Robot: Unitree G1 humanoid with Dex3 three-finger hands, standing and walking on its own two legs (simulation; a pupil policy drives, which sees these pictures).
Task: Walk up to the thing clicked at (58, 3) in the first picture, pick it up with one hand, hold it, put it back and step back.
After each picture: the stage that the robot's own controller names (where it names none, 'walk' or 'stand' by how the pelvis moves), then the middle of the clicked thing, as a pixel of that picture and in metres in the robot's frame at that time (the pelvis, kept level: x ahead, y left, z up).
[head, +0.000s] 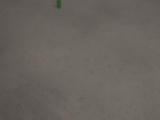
stand; (59, 4) +2.22 +0.37 -0.72
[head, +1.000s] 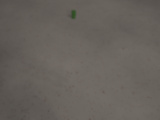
walk; (73, 14) +2.10 +0.14 -0.69
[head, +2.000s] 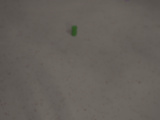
walk; (74, 30) +1.47 +0.11 -0.69
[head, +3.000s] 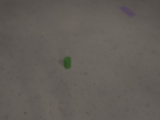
walk; (67, 62) +0.96 +0.12 -0.70
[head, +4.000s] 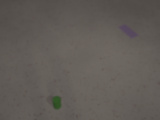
walk; (57, 102) +0.58 +0.18 -0.70
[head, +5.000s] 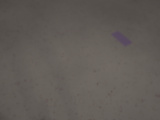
stand; out of the picture +0.39 +0.17 -0.71
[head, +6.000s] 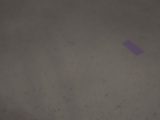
stand; out of the picture +0.34 +0.18 -0.72
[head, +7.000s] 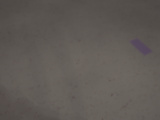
stand; out of the picture +0.33 +0.16 -0.71
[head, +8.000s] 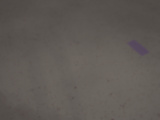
stand; out of the picture +0.36 +0.17 -0.72
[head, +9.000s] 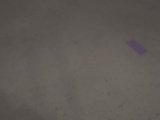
stand; out of the picture +0.35 +0.19 -0.72
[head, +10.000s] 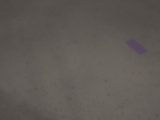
stand; out of the picture +0.33 +0.19 -0.73
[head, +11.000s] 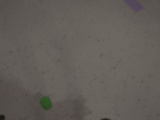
go down; (46, 103) +0.38 +0.19 -0.59
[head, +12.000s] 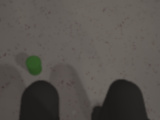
go down; (34, 66) +0.44 +0.19 -0.31
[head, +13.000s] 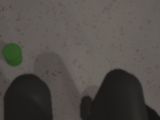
close in; (13, 55) +0.43 +0.21 -0.27
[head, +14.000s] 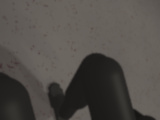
close; out of the picture +0.43 +0.24 -0.23
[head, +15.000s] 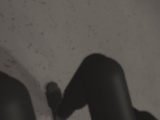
close; out of the picture +0.42 +0.25 -0.23
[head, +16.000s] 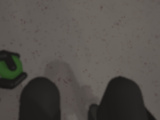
lift; (11, 72) +0.34 +0.24 -0.11
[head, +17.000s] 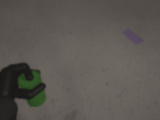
hold; (33, 89) +0.32 +0.17 +0.03
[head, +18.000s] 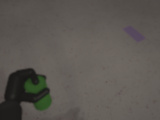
hold; (39, 93) +0.31 +0.16 -0.02
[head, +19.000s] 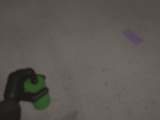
hold; (38, 93) +0.32 +0.17 -0.02
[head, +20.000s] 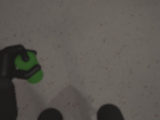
crouch; (30, 68) +0.39 +0.17 -0.08
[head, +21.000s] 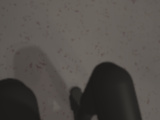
lower; out of the picture +0.45 +0.23 -0.19
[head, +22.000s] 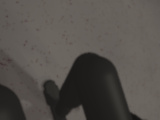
lower; out of the picture +0.44 +0.26 -0.24
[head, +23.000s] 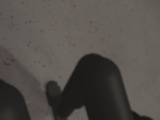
lower; out of the picture +0.44 +0.26 -0.23
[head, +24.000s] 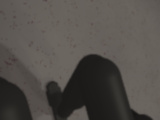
lower; out of the picture +0.44 +0.26 -0.24
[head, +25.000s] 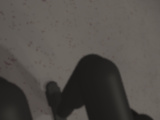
lower; out of the picture +0.44 +0.26 -0.24
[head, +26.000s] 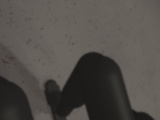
withdraw; out of the picture +0.42 +0.24 -0.23
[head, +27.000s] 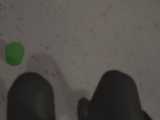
stand; (14, 55) +0.43 +0.21 -0.27
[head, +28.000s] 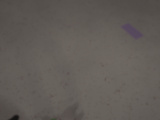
stand; out of the picture +0.37 +0.16 -0.63
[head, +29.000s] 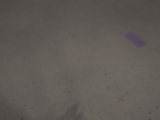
stand; out of the picture +0.36 +0.17 -0.67
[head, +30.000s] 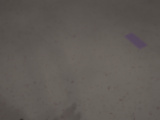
stand; out of the picture +0.36 +0.16 -0.67
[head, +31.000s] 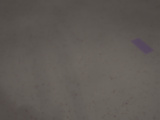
stand; out of the picture +0.38 +0.17 -0.72
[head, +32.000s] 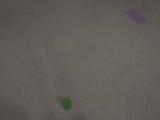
walk; (66, 104) +0.47 +0.13 -0.70
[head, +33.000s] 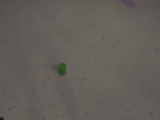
walk; (62, 69) +0.75 +0.14 -0.69
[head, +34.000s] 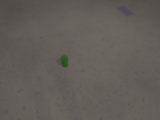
stand; (64, 61) +1.03 +0.20 -0.70
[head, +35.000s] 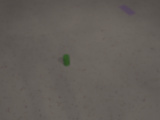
stand; (66, 60) +1.03 +0.17 -0.72
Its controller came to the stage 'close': yes
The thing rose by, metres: 0.70
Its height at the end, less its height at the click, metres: +0.00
